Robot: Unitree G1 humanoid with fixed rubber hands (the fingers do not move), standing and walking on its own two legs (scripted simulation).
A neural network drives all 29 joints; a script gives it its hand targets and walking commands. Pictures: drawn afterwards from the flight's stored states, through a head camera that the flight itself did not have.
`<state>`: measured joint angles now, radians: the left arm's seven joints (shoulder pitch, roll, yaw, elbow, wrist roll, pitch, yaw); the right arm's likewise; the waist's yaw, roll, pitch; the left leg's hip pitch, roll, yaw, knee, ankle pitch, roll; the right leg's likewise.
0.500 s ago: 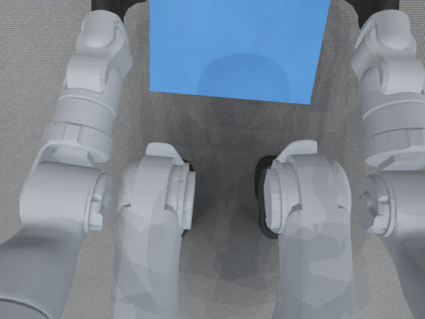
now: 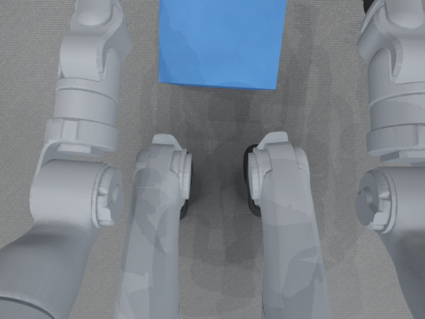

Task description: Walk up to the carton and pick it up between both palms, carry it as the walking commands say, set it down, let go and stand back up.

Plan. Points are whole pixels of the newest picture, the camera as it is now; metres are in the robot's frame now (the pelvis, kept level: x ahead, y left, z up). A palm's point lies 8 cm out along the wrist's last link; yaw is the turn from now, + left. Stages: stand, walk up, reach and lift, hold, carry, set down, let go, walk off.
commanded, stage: set down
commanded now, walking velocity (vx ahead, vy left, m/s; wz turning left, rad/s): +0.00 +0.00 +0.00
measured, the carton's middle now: (220, 27) +0.53 -0.01 -0.34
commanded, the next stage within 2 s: let go in 0.74 s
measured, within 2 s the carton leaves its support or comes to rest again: neither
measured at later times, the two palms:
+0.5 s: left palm out of the picture +0.54 +0.15 +0.01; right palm out of the picture +0.53 -0.21 +0.01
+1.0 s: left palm out of the picture +0.48 +0.16 +0.07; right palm out of the picture +0.48 -0.20 +0.07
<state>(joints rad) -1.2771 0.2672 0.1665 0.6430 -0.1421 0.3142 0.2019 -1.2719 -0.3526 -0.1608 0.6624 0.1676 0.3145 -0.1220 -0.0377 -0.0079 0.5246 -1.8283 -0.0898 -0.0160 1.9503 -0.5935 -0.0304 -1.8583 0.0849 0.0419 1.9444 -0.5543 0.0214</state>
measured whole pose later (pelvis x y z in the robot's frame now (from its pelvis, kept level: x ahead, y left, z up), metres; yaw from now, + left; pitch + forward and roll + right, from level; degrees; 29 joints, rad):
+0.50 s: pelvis +0.00 +0.00 +0.13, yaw +0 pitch +25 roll +1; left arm -1.21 0.28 0.16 0.51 -0.15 0.42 0.18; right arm -1.21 -0.38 -0.17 0.55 0.17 0.41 -0.11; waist -0.02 -0.01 0.52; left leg -1.46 -0.08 -0.04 1.48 -0.46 -0.02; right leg -1.48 0.07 0.06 1.47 -0.43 0.02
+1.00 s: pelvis +0.03 +0.01 +0.21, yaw -1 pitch +20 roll +0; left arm -0.93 0.19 0.14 0.49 -0.01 0.32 0.16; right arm -0.94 -0.26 -0.16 0.53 0.01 0.30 -0.07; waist -0.02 -0.01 0.53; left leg -1.10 -0.07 -0.05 1.11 -0.36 -0.01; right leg -1.12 0.06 0.07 1.10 -0.33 0.02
